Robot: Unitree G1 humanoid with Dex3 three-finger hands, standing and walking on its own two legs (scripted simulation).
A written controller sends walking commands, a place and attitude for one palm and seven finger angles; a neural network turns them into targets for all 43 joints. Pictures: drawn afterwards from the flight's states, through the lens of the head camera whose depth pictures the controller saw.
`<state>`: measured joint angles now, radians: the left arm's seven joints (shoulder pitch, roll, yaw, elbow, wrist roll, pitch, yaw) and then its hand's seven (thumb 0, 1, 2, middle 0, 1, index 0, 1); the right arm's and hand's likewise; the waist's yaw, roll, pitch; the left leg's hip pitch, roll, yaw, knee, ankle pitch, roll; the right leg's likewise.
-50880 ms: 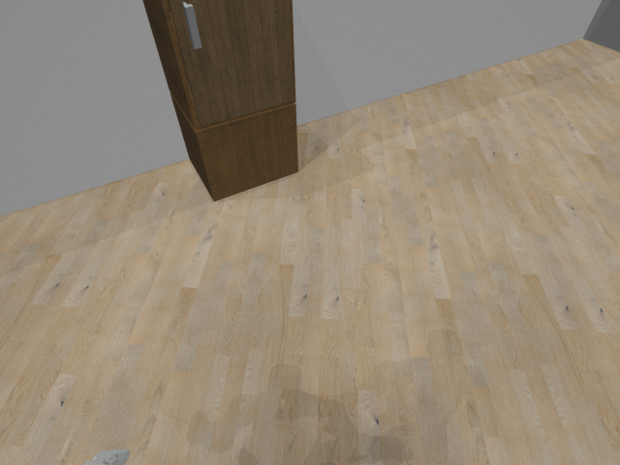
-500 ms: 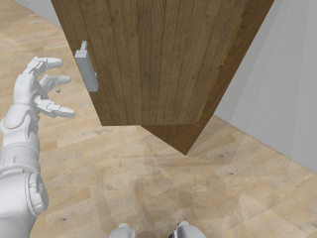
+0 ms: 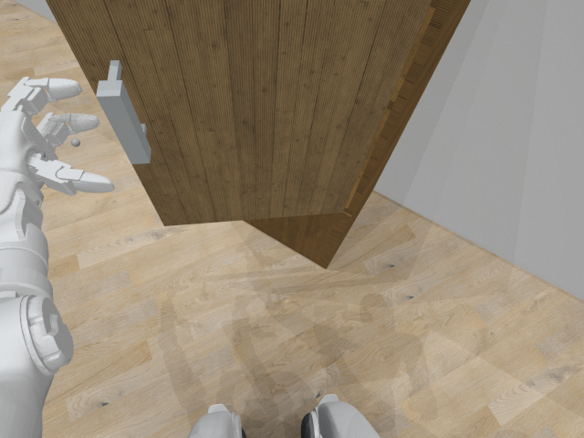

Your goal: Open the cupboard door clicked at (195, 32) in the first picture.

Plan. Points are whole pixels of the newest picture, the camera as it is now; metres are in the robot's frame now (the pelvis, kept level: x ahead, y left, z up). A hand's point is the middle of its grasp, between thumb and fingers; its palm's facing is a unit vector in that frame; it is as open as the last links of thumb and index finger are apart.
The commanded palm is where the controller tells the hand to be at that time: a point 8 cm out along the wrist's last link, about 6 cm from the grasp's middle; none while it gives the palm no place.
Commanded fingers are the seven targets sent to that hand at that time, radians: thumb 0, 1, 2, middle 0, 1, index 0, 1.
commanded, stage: move the hooked fingers beside the handle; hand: left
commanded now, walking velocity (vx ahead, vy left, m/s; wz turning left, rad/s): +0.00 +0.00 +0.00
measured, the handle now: (128, 114) +0.53 +0.19 +0.08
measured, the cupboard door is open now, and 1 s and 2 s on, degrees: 39 39 39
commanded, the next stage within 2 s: slide the fingers in behind the handle in 0.56 s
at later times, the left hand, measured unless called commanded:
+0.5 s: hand (76, 150) +0.47 +0.24 +0.09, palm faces +0.05 -1.00 +0.00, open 14.0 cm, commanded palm +0.44 +0.29 +0.08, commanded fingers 0.00 -0.50 0.30 -0.30 -1.20 -0.30 -1.20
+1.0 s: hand (99, 146) +0.48 +0.22 +0.09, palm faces +0.04 -1.00 +0.00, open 14.0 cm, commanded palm +0.44 +0.26 +0.08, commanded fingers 0.00 -0.50 0.30 -0.30 -1.20 -0.30 -1.20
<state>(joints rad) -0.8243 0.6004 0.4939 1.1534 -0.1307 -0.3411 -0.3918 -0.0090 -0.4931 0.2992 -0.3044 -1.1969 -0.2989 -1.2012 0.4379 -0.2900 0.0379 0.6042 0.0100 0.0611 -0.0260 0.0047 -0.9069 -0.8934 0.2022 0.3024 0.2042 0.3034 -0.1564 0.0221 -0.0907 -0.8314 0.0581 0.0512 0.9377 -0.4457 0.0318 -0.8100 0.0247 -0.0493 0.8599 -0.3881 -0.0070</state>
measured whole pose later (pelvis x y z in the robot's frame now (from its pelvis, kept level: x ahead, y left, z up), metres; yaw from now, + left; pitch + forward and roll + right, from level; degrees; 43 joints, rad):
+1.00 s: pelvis +0.00 -0.01 +0.00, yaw +1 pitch +18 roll -2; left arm -0.80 0.51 0.43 1.11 -0.13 -0.36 -0.31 -0.01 -0.49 0.30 -0.30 -1.20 -0.30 -1.20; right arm 0.42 -0.28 0.03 0.61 0.01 0.06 -0.02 0.00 -0.91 -0.89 0.20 0.30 0.20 0.30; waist -0.15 0.03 -0.10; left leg -0.81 0.05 0.04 0.94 -0.45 0.02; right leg -0.79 0.02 -0.06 0.87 -0.40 -0.01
